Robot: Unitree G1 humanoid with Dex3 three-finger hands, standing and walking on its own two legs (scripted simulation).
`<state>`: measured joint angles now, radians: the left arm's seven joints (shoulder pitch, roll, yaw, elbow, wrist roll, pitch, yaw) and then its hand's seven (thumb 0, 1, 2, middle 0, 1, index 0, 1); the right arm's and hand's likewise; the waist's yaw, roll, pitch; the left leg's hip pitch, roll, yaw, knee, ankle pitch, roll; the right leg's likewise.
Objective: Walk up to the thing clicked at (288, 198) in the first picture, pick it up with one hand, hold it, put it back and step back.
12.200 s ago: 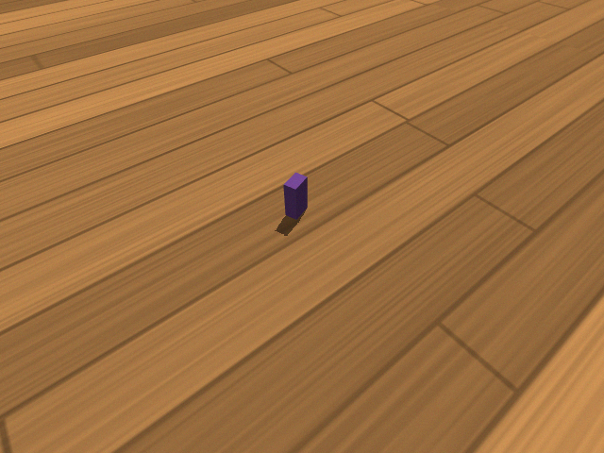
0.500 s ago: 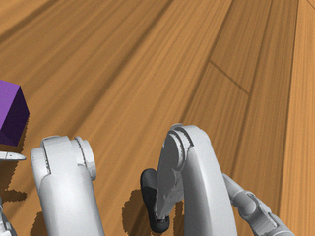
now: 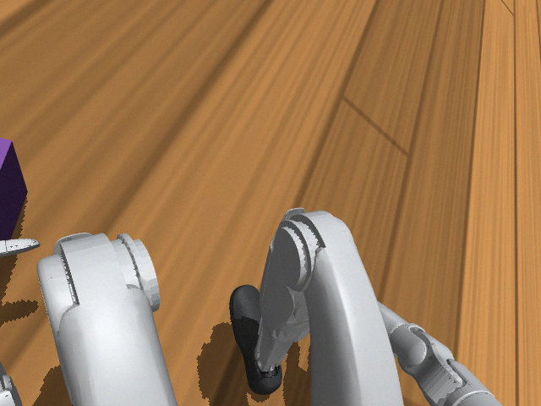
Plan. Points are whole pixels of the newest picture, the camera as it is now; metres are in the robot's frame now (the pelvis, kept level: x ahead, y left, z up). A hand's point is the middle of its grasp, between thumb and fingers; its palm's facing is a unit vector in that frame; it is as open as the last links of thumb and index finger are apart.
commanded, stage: rest palm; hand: left
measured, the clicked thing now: out of the picture +0.40 +0.30 -0.18
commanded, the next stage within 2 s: close in 0.10 s
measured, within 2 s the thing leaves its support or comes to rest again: neither
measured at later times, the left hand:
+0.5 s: hand out of the picture +0.38 +0.30 -0.17, palm faces +0.44 -0.90 +0.01, open 12.4 cm
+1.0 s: hand out of the picture +0.38 +0.31 -0.17, palm faces +0.48 -0.88 +0.02, open 9.9 cm
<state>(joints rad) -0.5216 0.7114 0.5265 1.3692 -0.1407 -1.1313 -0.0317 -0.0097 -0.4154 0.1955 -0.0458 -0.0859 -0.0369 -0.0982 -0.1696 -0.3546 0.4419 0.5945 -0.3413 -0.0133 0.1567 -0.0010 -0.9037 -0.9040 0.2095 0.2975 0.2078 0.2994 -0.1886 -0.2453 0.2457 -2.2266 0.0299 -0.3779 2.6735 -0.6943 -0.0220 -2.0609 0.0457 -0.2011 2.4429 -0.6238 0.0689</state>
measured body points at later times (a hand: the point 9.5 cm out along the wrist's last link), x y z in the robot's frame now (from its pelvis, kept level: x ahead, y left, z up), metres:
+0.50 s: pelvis +0.00 +0.00 +0.00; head +0.20 +0.20 +0.34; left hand +0.36 +0.35 -0.17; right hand +0.19 -0.23 -0.03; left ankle +0.08 +0.13 -0.24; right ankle +0.14 -0.13 -0.24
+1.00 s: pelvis +0.00 +0.00 +0.00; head +0.20 +0.20 +0.34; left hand +0.35 +0.36 -0.17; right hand +0.18 -0.23 -0.03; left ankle +0.08 +0.13 -0.24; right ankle +0.14 -0.13 -0.24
